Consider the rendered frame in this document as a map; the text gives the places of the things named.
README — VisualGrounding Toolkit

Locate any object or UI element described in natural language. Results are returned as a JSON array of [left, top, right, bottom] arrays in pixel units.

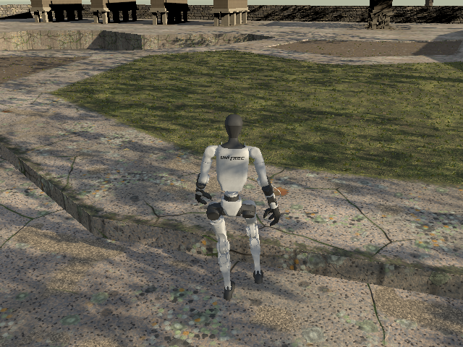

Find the right robot forearm
[[262, 176, 278, 209]]

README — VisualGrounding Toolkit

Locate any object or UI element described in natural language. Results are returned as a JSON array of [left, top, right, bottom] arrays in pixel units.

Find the left robot forearm
[[195, 173, 206, 195]]

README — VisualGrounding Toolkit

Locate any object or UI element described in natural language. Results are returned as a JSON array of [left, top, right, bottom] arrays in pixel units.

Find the robot left shin
[[216, 241, 231, 290]]

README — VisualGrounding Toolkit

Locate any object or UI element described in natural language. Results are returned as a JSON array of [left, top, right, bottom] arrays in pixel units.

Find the robot right hand
[[263, 207, 281, 226]]

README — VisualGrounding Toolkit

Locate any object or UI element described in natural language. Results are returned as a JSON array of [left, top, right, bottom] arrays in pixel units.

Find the right robot upper arm
[[248, 146, 269, 187]]

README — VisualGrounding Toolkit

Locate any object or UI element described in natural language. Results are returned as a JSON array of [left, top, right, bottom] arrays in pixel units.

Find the robot left hand
[[195, 192, 212, 205]]

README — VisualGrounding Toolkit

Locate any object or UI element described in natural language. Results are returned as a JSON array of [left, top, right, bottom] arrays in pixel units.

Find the right robot foot
[[253, 270, 263, 284]]

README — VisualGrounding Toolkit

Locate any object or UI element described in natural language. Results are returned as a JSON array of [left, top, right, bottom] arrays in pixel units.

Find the left robot upper arm
[[198, 145, 218, 184]]

